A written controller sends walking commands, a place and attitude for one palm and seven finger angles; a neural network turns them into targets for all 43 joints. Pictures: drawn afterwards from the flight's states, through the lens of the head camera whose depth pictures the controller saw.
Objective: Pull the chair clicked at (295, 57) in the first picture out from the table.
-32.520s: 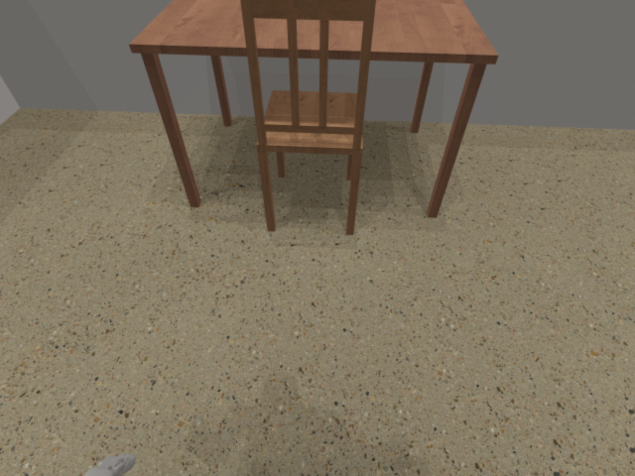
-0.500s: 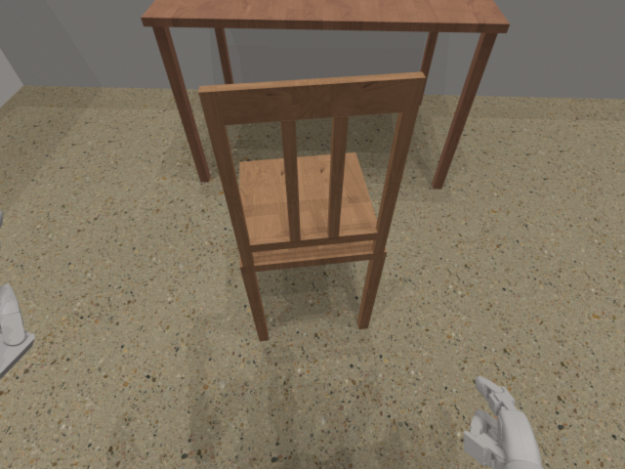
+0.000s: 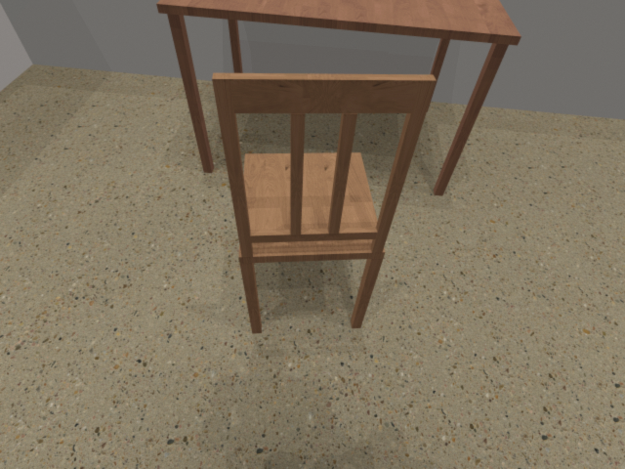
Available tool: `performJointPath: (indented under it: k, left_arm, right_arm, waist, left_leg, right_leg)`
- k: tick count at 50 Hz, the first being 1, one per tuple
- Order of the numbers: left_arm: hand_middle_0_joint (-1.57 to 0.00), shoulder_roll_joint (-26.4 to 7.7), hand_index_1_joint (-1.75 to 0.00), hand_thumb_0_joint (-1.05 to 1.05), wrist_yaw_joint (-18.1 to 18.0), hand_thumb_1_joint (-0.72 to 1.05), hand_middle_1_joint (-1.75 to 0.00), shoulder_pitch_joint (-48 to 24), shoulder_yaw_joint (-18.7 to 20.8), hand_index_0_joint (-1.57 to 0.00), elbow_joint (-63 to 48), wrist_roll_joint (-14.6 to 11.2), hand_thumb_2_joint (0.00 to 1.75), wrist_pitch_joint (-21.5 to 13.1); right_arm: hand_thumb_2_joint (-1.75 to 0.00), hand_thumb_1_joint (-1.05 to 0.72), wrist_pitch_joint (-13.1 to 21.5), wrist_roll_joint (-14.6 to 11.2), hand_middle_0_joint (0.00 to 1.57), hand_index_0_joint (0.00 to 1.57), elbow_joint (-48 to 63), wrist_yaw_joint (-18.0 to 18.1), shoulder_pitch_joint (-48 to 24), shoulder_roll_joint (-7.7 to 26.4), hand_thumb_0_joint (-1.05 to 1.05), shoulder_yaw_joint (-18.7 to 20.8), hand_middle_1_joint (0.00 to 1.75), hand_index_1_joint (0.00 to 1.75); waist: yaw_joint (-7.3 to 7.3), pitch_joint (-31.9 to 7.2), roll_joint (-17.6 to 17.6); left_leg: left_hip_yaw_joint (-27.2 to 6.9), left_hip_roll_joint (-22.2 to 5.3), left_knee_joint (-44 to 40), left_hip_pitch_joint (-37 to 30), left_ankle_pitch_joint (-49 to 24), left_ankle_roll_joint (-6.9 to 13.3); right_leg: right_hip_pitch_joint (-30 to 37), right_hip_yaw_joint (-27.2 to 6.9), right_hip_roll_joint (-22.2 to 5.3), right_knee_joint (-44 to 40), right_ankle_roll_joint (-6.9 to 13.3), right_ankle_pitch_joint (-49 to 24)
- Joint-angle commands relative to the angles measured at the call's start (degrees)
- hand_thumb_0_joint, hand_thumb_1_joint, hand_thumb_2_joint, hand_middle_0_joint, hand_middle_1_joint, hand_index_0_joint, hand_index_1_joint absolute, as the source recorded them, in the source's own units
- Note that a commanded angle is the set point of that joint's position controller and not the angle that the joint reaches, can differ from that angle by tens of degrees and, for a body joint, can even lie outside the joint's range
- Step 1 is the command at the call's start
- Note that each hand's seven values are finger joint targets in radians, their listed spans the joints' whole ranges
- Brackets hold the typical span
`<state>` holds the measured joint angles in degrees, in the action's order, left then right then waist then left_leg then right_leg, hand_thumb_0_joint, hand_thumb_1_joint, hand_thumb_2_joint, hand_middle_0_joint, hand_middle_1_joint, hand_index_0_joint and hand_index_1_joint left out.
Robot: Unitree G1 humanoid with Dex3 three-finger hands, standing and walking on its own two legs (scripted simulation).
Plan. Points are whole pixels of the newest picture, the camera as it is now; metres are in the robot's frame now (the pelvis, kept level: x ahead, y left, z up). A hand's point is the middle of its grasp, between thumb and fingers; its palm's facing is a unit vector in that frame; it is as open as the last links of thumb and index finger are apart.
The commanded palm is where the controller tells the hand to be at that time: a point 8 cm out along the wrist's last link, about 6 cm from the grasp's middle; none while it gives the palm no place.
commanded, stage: let the arm hang, fingers relaxed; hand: left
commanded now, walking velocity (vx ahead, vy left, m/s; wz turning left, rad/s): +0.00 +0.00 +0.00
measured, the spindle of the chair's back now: (296, 180) +0.66 +0.07 -0.07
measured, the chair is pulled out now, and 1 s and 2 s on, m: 0.63 0.63 0.63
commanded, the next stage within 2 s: look to check the result in 0.74 s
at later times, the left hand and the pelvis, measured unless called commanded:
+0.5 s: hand out of the picture +0.01 +0.17 -0.16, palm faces -0.01 -0.98 -0.21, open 7.3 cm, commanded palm none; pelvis +0.00 +0.00 +0.01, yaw -2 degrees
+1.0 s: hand out of the picture +0.00 +0.16 -0.17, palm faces +0.00 -0.99 -0.17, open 7.3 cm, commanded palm none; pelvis +0.01 +0.00 +0.01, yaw -2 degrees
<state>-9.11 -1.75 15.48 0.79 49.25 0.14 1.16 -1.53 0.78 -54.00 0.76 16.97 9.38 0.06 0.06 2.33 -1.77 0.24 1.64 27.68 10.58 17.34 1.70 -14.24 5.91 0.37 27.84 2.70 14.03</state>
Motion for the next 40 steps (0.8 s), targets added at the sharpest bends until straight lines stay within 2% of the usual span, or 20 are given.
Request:
performJointPath:
  k: [1, 4, 7, 9, 12, 14, 17, 20, 21, 26, 29, 33, 37, 40]
  left_arm:
    - [-0.20, -7.28, -0.30, 0.00, -0.43, 0.90, -0.30, 1.64, 1.05, -0.20, 1.04, -0.06, 0.90, -1.95]
    - [-0.20, -7.07, -0.30, 0.00, -0.45, 0.90, -0.30, 1.02, 0.53, -0.20, 3.88, -0.16, 0.90, -2.15]
    - [-0.20, -6.15, -0.30, 0.00, -0.48, 0.90, -0.30, 1.02, 0.05, -0.20, 6.39, -0.28, 0.90, -2.16]
    - [-0.20, -6.46, -0.30, 0.00, -0.55, 0.90, -0.30, 1.25, 0.01, -0.20, 7.71, -0.26, 0.90, -2.12]
    - [-0.20, -5.82, -0.30, 0.00, -0.66, 0.90, -0.30, 1.92, -0.22, -0.20, 9.24, -0.40, 0.90, -2.15]
    - [-0.20, -5.66, -0.30, 0.00, -0.76, 0.90, -0.30, 1.93, -0.34, -0.20, 10.18, -0.37, 0.90, -2.11]
    - [-0.20, -5.00, -0.30, 0.00, -0.86, 0.90, -0.30, 2.77, -0.39, -0.20, 11.27, -0.46, 0.90, -2.24]
    - [-0.20, -4.23, -0.30, 0.00, -1.01, 0.90, -0.30, 3.20, -0.53, -0.20, 12.09, -0.49, 0.90, -2.25]
    - [-0.20, -4.21, -0.30, 0.00, -1.02, 0.90, -0.30, 3.43, -0.46, -0.20, 12.30, -0.45, 0.90, -2.29]
    - [-0.20, -3.19, -0.30, 0.00, -1.19, 0.90, -0.30, 4.36, -0.53, -0.20, 13.38, -0.43, 0.90, -2.35]
    - [-0.20, -2.98, -0.30, 0.00, -1.28, 0.90, -0.30, 4.79, -0.57, -0.20, 13.74, -0.41, 0.90, -2.38]
    - [-0.20, -2.29, -0.30, 0.00, -1.26, 0.90, -0.30, 5.11, -0.67, -0.20, 14.09, -0.47, 0.90, -2.46]
    - [-0.20, -1.87, -0.30, 0.00, -1.34, 0.90, -0.30, 5.74, -0.69, -0.20, 14.67, -0.43, 0.90, -2.58]
    - [-0.20, -1.86, -0.30, 0.00, -1.40, 0.90, -0.30, 5.70, -0.72, -0.20, 14.74, -0.44, 0.90, -2.49]
  right_arm:
    - [-0.90, -0.90, 1.47, -0.04, 0.20, 0.20, 1.26, 0.77, 1.59, 5.65, 0.00, 1.97, 0.30, 0.30]
    - [-0.90, -0.90, 1.32, -0.18, 0.20, 0.20, -0.61, 0.81, 3.91, 5.47, 0.00, 1.98, 0.30, 0.30]
    - [-0.90, -0.90, 1.28, -0.03, 0.20, 0.20, -2.71, 0.92, 5.59, 5.26, 0.00, 1.83, 0.30, 0.30]
    - [-0.90, -0.90, 1.29, -0.12, 0.20, 0.20, -3.79, 0.93, 6.63, 5.01, 0.00, 1.65, 0.30, 0.30]
    - [-0.90, -0.90, 1.29, 0.01, 0.20, 0.20, -5.29, 1.03, 7.95, 4.55, 0.00, 1.43, 0.30, 0.30]
    - [-0.90, -0.90, 1.28, -0.06, 0.20, 0.20, -6.18, 1.09, 8.37, 4.19, 0.00, 1.33, 0.30, 0.30]
    - [-0.90, -0.90, 1.53, -0.08, 0.20, 0.20, -7.43, 1.24, 8.86, 3.48, 0.00, 1.10, 0.30, 0.30]
    - [-0.90, -0.90, 1.54, -0.12, 0.20, 0.20, -8.30, 1.46, 9.20, 2.79, 0.00, 1.01, 0.30, 0.30]
    - [-0.90, -0.90, 1.64, -0.18, 0.20, 0.20, -8.56, 1.50, 9.44, 2.51, 0.00, 0.95, 0.30, 0.30]
    - [-0.90, -0.90, 1.58, -0.23, 0.20, 0.20, -9.68, 1.72, 9.96, 1.29, 0.00, 0.96, 0.30, 0.30]
    - [-0.90, -0.90, 1.58, -0.33, 0.20, 0.20, -9.89, 1.84, 10.02, 1.02, 0.00, 1.08, 0.30, 0.30]
    - [-0.90, -0.90, 1.74, -0.26, 0.20, 0.20, -10.34, 2.00, 10.13, 0.81, 0.00, 0.93, 0.30, 0.30]
    - [-0.90, -0.90, 1.81, -0.31, 0.20, 0.20, -10.56, 2.13, 10.04, 0.55, 0.00, 0.98, 0.30, 0.30]
    - [-0.90, -0.90, 1.77, -0.36, 0.20, 0.20, -10.69, 2.16, 10.08, 0.51, 0.00, 0.97, 0.30, 0.30]
  waist:
    - [-0.05, -2.81, 8.43]
    - [-0.21, -1.64, 3.73]
    - [-0.42, 0.58, 1.55]
    - [-0.34, 1.64, 1.37]
    - [-0.46, 1.68, -0.26]
    - [-0.48, 2.78, 0.61]
    - [-0.35, 1.67, 0.99]
    - [-0.42, 3.22, 2.18]
    - [-0.47, 2.36, 1.47]
    - [-0.55, 3.37, 2.14]
    - [-0.52, 3.25, 1.79]
    - [-0.67, 3.53, 3.10]
    - [-0.75, 2.79, 1.92]
    - [-0.78, 3.27, 2.37]
  left_leg:
    - [-6.07, -6.22, -7.78, 2.72, -7.73, 1.58]
    - [-5.82, -6.51, -8.85, 2.56, -6.64, 1.45]
    - [-5.37, -6.55, -9.86, 2.05, -6.11, 1.35]
    - [-5.11, -6.36, -10.14, 2.32, -5.84, 1.33]
    - [-4.69, -6.20, -10.42, 1.74, -5.46, 1.34]
    - [-4.73, -6.25, -10.64, 1.79, -5.50, 1.36]
    - [-4.50, -6.52, -10.83, 0.94, -7.31, 1.40]
    - [-4.50, -6.60, -10.99, 1.05, -7.59, 1.37]
    - [-4.39, -6.69, -11.04, 0.74, -8.04, 1.34]
    - [-3.97, -6.53, -10.97, 0.97, -7.59, 1.24]
    - [-3.92, -6.62, -10.71, 0.48, -7.85, 1.27]
    - [-3.91, -6.83, -10.90, -0.10, -8.83, 1.20]
    - [-3.72, -6.91, -10.63, -1.16, -10.10, 1.26]
    - [-3.71, -6.83, -10.59, -0.77, -10.03, 1.19]
  right_leg:
    - [7.66, -9.59, -6.26, -7.82, 0.86, -7.06]
    - [7.63, -9.77, -6.17, -9.74, 0.70, -5.30]
    - [5.91, -10.36, -6.09, -10.92, 0.64, -3.29]
    - [5.74, -10.43, -6.00, -11.57, 0.47, -2.24]
    - [5.45, -11.19, -6.07, -12.31, 0.37, -1.14]
    - [4.62, -10.97, -5.84, -12.22, 0.38, -1.08]
    - [5.71, -10.86, -5.90, -11.76, 0.32, -3.75]
    - [4.91, -10.99, -5.77, -11.60, 0.36, -4.45]
    - [5.44, -10.80, -5.74, -11.51, 0.27, -4.96]
    - [5.17, -11.19, -5.66, -11.98, 0.01, -4.83]
    - [5.15, -10.82, -5.63, -12.02, -0.08, -5.18]
    - [4.88, -10.86, -5.61, -11.62, 0.09, -6.31]
    - [5.22, -10.83, -5.71, -11.53, -0.06, -8.26]
    - [5.29, -10.79, -5.67, -11.50, -0.18, -8.17]
